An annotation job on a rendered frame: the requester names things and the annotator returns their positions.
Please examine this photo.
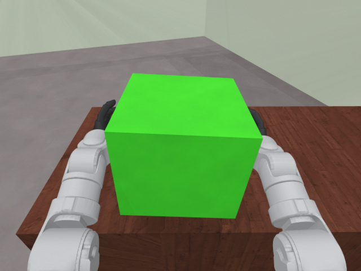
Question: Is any pedestal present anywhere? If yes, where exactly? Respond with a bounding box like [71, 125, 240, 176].
[16, 106, 361, 271]

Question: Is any left robot hand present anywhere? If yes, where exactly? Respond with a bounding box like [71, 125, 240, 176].
[93, 100, 116, 130]

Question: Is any right robot hand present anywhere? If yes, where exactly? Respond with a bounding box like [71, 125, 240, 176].
[248, 108, 267, 136]

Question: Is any left robot upper arm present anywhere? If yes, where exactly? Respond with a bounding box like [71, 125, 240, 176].
[29, 228, 99, 271]

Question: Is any robot right forearm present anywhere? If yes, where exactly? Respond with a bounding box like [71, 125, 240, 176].
[253, 135, 347, 271]

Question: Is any right robot upper arm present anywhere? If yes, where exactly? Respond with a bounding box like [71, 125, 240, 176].
[273, 229, 346, 271]

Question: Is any robot left forearm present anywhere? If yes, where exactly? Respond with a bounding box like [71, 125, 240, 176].
[27, 129, 110, 271]

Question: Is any carton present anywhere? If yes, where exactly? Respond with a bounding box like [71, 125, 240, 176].
[104, 73, 263, 218]

